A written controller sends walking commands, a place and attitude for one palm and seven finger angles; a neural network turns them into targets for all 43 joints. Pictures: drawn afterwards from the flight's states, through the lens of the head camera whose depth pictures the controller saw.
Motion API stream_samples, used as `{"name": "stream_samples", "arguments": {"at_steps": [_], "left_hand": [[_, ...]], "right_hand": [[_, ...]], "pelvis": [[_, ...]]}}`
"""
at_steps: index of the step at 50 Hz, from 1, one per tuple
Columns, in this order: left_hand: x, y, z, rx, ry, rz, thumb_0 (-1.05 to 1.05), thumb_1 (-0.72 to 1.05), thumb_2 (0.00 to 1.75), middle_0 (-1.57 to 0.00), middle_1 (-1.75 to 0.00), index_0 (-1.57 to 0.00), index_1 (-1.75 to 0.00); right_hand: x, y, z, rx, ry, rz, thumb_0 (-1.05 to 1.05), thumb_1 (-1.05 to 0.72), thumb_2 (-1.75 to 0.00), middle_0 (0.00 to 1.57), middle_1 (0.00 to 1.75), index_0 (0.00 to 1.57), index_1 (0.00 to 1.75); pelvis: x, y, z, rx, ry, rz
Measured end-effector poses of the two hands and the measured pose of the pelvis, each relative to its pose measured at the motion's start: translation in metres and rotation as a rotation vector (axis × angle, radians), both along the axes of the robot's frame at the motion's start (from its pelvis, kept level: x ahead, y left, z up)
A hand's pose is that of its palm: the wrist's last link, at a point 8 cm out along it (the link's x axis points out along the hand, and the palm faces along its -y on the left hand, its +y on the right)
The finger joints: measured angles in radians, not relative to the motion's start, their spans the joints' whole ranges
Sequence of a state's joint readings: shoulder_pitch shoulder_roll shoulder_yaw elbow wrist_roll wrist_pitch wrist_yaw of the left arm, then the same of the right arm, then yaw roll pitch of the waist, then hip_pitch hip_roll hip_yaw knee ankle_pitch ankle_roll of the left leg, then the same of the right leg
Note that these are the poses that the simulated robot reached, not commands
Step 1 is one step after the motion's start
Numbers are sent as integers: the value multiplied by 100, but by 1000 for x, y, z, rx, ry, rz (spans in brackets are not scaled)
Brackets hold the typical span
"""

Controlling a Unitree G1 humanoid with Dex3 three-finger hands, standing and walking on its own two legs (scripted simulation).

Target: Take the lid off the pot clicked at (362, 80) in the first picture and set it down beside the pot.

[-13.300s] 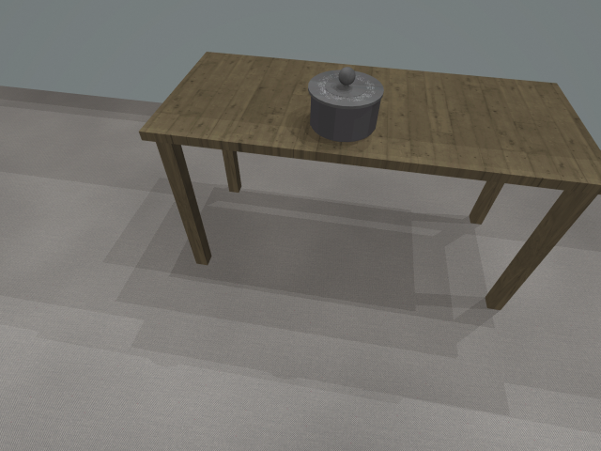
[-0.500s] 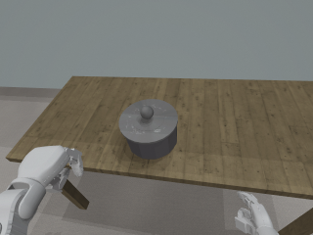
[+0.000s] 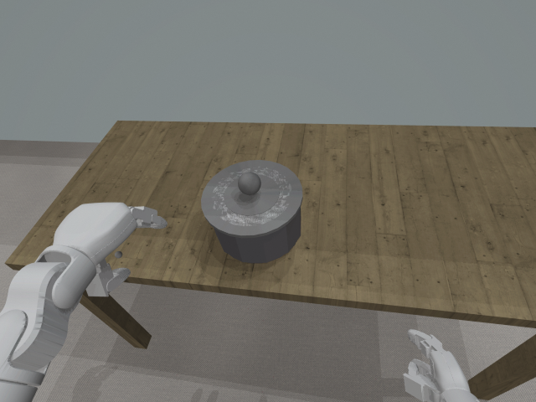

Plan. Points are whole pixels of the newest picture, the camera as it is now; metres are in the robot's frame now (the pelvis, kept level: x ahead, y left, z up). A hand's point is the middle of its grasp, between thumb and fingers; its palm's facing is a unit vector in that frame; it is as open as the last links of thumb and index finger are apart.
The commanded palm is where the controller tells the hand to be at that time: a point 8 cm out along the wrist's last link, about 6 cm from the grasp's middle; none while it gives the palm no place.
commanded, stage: reach forward and open the fingers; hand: left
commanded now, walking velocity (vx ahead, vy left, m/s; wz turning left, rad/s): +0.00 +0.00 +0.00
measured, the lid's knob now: (249, 183) +0.49 +0.10 +0.03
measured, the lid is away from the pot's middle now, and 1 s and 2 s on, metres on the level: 0.00 0.00 0.00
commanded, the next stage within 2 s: move the open hand above the knob in 0.08 s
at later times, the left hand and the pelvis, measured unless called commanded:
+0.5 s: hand (135, 210) +0.34 +0.24 +0.13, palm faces -0.19 -0.10 -0.98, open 10.2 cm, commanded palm +0.32 +0.21 +0.18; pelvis +0.02 +0.00 +0.00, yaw +1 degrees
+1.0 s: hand (185, 184) +0.39 +0.17 +0.13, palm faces -0.14 -0.03 -0.99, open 10.2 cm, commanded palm +0.37 +0.17 +0.18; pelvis +0.03 +0.00 +0.00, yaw +0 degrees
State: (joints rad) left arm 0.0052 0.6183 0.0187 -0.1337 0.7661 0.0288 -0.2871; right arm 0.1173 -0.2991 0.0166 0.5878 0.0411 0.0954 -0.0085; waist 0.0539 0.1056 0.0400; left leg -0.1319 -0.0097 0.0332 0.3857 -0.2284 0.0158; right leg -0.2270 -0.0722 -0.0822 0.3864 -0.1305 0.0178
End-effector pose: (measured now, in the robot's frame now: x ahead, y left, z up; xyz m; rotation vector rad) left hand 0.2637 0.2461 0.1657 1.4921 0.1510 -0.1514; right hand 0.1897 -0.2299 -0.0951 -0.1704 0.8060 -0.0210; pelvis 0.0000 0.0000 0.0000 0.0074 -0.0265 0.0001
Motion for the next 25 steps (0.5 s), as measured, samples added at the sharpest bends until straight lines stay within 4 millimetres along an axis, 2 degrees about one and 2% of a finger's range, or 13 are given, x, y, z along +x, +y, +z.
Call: {"name": "stream_samples", "arguments": {"at_steps": [3, 8, 11, 15, 17, 22, 25], "left_hand": [[7, -5, 6, 57, -12, -52, 0, -27, 140, -84, -10, -84, -10], [24, 12, 26, 39, -74, 21, 0, -29, 140, -84, -9, -83, -9], [31, 12, 21, -4, -47, 61, 0, -29, 140, -84, -8, -83, -8], [36, -10, 6, -13, 22, -2, 0, -29, 141, -83, -8, -83, -8], [40, -17, 7, 21, 25, -47, 0, -29, 141, -84, -8, -83, -8], [59, -3, 22, 25, -20, 10, 0, -29, 141, -84, -8, -83, -8], [65, -5, 17, -25, -4, 42, 0, -29, 141, -84, -8, -83, -8]], "right_hand": [[2, 1, 1, -10, 1, 2, 1, -90, -90, 20, 30, 20, 30], [6, 5, 1, 9, 4, 4, 1, -90, -90, 19, 30, 20, 30], [10, 7, 0, 26, 4, 8, 1, -90, -90, 19, 30, 20, 30], [17, 9, 1, 25, -2, 16, 1, -90, -90, 20, 30, 20, 30], [20, 10, 1, 16, -5, 20, 1, -90, -90, 20, 30, 20, 30], [24, 13, 3, 22, -2, 27, 1, -90, -90, 19, 30, 20, 30], [26, 14, 2, 40, -2, 31, 1, -90, -90, 19, 30, 20, 30]], "pelvis": [[1, 0, 0, 1, 1, 0], [4, 0, 0, -1, 10, 3], [6, 2, 0, -1, 19, 3], [8, 4, 0, -1, 22, 6], [10, 4, -1, 0, 23, 6], [13, 2, -1, -1, 29, 12], [15, 4, -1, -2, 37, 12]]}}
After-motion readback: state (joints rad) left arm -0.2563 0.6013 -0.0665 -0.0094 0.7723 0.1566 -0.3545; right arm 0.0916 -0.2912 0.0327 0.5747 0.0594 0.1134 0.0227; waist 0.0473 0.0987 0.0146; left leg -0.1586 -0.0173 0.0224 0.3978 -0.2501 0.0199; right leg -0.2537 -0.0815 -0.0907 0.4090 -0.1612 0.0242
